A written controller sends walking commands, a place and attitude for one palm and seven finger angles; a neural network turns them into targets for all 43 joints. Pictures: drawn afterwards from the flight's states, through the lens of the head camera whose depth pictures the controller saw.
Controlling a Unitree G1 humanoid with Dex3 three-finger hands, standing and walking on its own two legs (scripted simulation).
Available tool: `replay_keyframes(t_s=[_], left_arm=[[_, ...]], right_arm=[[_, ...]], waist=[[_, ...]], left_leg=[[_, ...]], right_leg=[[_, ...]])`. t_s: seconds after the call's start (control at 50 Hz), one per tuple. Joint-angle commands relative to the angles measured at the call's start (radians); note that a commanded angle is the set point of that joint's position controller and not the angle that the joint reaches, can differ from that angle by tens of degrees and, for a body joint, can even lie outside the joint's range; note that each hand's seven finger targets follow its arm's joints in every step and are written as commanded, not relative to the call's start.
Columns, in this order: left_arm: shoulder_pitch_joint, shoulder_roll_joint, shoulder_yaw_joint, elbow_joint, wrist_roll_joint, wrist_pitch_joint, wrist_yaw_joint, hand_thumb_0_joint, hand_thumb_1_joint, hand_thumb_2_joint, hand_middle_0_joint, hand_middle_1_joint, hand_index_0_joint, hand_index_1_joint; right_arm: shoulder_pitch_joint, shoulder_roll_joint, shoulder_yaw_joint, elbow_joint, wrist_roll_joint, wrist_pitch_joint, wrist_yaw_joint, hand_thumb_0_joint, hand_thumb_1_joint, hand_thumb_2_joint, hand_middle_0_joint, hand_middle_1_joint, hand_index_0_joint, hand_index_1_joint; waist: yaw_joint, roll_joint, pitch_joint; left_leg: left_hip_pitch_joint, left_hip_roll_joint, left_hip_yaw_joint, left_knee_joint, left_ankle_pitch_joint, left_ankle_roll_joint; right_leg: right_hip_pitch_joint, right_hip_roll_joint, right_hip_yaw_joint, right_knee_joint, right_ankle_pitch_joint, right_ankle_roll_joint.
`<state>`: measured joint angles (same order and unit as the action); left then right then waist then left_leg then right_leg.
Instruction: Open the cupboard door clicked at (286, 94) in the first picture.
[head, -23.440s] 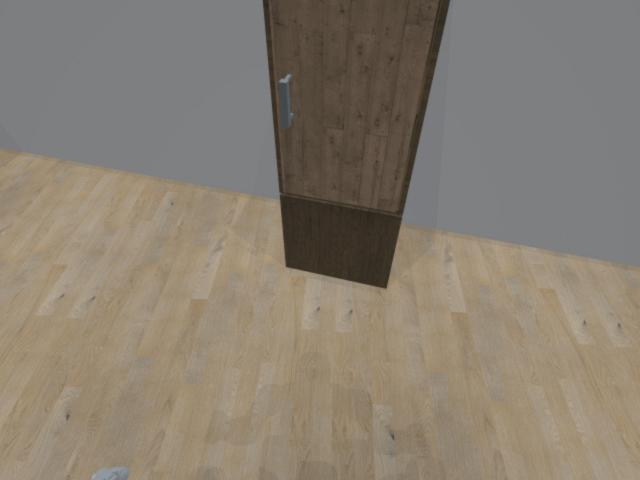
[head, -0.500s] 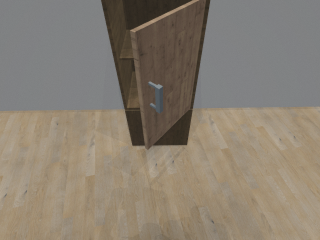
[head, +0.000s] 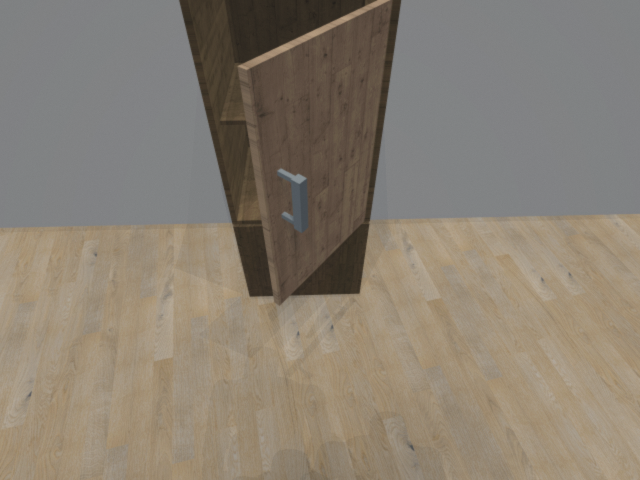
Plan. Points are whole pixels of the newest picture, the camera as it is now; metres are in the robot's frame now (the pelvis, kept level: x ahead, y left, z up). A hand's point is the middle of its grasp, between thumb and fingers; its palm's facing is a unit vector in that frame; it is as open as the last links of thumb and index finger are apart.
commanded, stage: look to check the result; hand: left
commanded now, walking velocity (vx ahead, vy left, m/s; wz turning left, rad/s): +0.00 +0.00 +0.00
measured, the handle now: (292, 200) +0.59 +0.08 -0.01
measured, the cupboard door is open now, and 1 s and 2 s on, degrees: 50 50 50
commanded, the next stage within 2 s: walk to a spot facing it in 0.48 s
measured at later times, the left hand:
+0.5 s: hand out of the picture +0.00 +0.14 -0.17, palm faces +0.03 -0.98 -0.19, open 7.4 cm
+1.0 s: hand out of the picture +0.04 +0.15 -0.19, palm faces -0.04 -0.98 -0.21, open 7.4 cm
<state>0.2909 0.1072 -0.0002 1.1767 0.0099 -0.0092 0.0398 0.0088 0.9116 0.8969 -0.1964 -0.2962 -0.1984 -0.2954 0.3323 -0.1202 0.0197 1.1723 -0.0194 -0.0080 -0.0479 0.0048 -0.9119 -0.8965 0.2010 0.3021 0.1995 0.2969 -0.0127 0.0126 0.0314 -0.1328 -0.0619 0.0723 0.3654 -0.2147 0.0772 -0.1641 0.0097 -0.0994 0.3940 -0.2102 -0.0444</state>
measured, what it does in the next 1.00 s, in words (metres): stands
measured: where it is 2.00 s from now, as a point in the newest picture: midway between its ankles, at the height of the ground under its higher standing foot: outside the picture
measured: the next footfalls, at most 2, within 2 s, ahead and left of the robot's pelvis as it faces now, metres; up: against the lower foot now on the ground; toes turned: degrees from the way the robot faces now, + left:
left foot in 1.10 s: +0.06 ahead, +0.11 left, +0.00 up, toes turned -9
right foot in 1.40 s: -0.01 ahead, -0.16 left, +0.00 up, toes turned -25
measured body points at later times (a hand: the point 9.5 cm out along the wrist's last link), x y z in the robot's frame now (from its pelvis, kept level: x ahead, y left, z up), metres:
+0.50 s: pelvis +0.01 -0.02 +0.00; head +0.02 -0.03 +0.45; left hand +0.00 +0.19 -0.16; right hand -0.01 -0.23 -0.17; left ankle -0.01 +0.07 -0.74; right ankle +0.00 -0.09 -0.74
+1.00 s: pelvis +0.01 -0.03 -0.01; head +0.05 -0.03 +0.44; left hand +0.04 +0.20 -0.17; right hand +0.00 -0.27 -0.16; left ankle -0.01 +0.09 -0.72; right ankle +0.00 -0.09 -0.74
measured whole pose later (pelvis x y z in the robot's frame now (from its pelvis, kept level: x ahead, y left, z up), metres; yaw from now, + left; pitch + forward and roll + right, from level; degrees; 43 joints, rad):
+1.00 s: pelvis +0.01 -0.03 -0.01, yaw -8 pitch +0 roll -1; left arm 0.25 0.17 0.09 1.08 0.03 0.03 0.03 0.01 0.90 0.90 -0.20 -0.30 -0.20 -0.30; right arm 0.22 -0.16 -0.04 1.07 -0.01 0.05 -0.05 0.01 -0.91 -0.90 0.20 0.30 0.20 0.30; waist 0.02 -0.01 0.08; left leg -0.31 0.05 0.04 0.77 -0.48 -0.01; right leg -0.23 0.13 -0.01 0.44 -0.22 -0.12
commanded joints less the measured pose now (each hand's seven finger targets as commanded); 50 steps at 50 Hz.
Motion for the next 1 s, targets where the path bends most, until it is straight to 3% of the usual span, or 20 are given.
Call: replay_keyframes(t_s=[0.0, 0.3, 0.48, 0.58, 0.64, 0.74, 0.8, 0.86, 0.9, 0.94, 0.98], left_arm=[[0.076, 0.098, 0.011, -0.015, -0.005, -0.009, 0.003, 0.000, 0.900, 0.900, -0.200, -0.300, -0.200, -0.300], [0.073, 0.103, 0.007, -0.019, -0.006, -0.015, 0.004, 0.000, 0.900, 0.900, -0.200, -0.300, -0.200, -0.300], [0.073, 0.111, 0.008, -0.023, -0.007, -0.020, 0.005, 0.000, 0.900, 0.900, -0.200, -0.300, -0.200, -0.300], [0.069, 0.112, 0.009, -0.024, -0.007, -0.020, 0.006, 0.000, 0.900, 0.900, -0.200, -0.300, -0.200, -0.300], [0.073, 0.112, 0.022, -0.031, -0.004, -0.006, 0.007, 0.000, 0.900, 0.900, -0.200, -0.300, -0.200, -0.300], [0.037, 0.162, 0.062, -0.072, 0.005, 0.019, -0.002, 0.000, 0.900, 0.900, -0.200, -0.300, -0.200, -0.300], [0.025, 0.195, 0.086, -0.094, 0.008, 0.026, -0.006, 0.000, 0.900, 0.900, -0.200, -0.300, -0.200, -0.300], [0.041, 0.214, 0.107, -0.109, 0.013, 0.029, 0.000, 0.000, 0.900, 0.900, -0.200, -0.300, -0.200, -0.300], [0.025, 0.224, 0.118, -0.129, 0.016, 0.027, 0.002, 0.000, 0.900, 0.900, -0.200, -0.300, -0.200, -0.300], [0.004, 0.232, 0.124, -0.147, 0.019, 0.026, 0.003, 0.000, 0.900, 0.900, -0.200, -0.300, -0.200, -0.300], [-0.028, 0.247, 0.126, -0.169, 0.018, 0.028, -0.004, 0.000, 0.900, 0.900, -0.200, -0.300, -0.200, -0.300]], right_arm=[[0.082, -0.078, -0.016, -0.015, 0.004, -0.012, -0.004, 0.000, -0.900, -0.900, 0.200, 0.300, 0.200, 0.300], [0.065, -0.083, -0.014, -0.011, 0.004, -0.008, -0.002, 0.000, -0.900, -0.900, 0.200, 0.300, 0.200, 0.300], [0.055, -0.090, -0.014, -0.011, 0.005, -0.010, -0.003, 0.000, -0.900, -0.900, 0.200, 0.300, 0.200, 0.300], [0.053, -0.088, -0.013, -0.008, 0.004, -0.007, -0.004, 0.000, -0.900, -0.900, 0.200, 0.300, 0.200, 0.300], [0.056, -0.082, -0.021, -0.012, 0.005, 0.008, -0.010, 0.000, -0.900, -0.900, 0.200, 0.300, 0.200, 0.300], [0.032, -0.109, -0.052, -0.054, 0.006, 0.032, -0.016, 0.000, -0.900, -0.900, 0.200, 0.300, 0.200, 0.300], [0.010, -0.111, -0.068, -0.082, 0.009, 0.039, -0.016, 0.000, -0.900, -0.900, 0.200, 0.300, 0.200, 0.300], [-0.048, -0.118, -0.080, -0.126, 0.012, 0.043, -0.013, 0.000, -0.900, -0.900, 0.200, 0.300, 0.200, 0.300], [-0.086, -0.126, -0.085, -0.161, 0.014, 0.039, -0.012, 0.000, -0.900, -0.900, 0.200, 0.300, 0.200, 0.300], [-0.087, -0.118, -0.085, -0.179, 0.016, 0.036, -0.009, 0.000, -0.900, -0.900, 0.200, 0.300, 0.200, 0.300], [-0.060, -0.111, -0.083, -0.181, 0.015, 0.032, -0.010, 0.000, -0.900, -0.900, 0.200, 0.300, 0.200, 0.300]], waist=[[0.006, -0.010, 0.066], [0.004, -0.016, 0.074], [0.005, -0.012, 0.039], [0.006, -0.008, 0.067], [0.006, -0.022, 0.068], [0.001, -0.075, 0.049], [0.005, -0.101, 0.026], [0.036, -0.109, 0.021], [0.040, -0.069, 0.016], [0.032, -0.037, -0.008], [0.014, -0.018, -0.035]], left_leg=[[-0.072, 0.162, -0.166, -0.093, 0.070, -0.014], [-0.051, 0.158, -0.148, -0.077, 0.096, -0.021], [-0.024, 0.161, -0.138, -0.068, 0.143, -0.024], [-0.034, 0.160, -0.134, -0.069, 0.135, -0.027], [-0.025, 0.170, -0.095, -0.022, 0.105, -0.034], [-0.065, 0.159, -0.016, 0.085, -0.024, -0.050], [-0.108, 0.134, 0.017, 0.199, -0.109, -0.066], [-0.254, 0.125, -0.020, 0.410, -0.266, -0.077], [-0.297, 0.135, -0.074, 0.478, -0.304, -0.077], [-0.285, 0.138, -0.089, 0.441, -0.304, -0.082], [-0.218, 0.123, -0.072, 0.339, -0.245, -0.091]], right_leg=[[0.003, -0.122, 0.145, -0.072, 0.060, -0.013], [0.009, -0.123, 0.156, -0.093, 0.080, -0.015], [0.037, -0.128, 0.157, -0.093, 0.144, -0.015], [0.034, -0.127, 0.160, -0.100, 0.150, -0.013], [0.002, -0.127, 0.182, -0.081, 0.191, -0.015], [-0.035, -0.162, 0.269, -0.062, 0.194, -0.041], [-0.028, -0.209, 0.367, -0.096, 0.205, -0.076], [0.039, -0.258, 0.469, -0.125, 0.248, -0.164], [0.046, -0.279, 0.507, -0.112, 0.278, -0.212], [0.048, -0.267, 0.513, -0.086, 0.309, -0.210], [0.021, -0.227, 0.484, -0.056, 0.334, -0.187]])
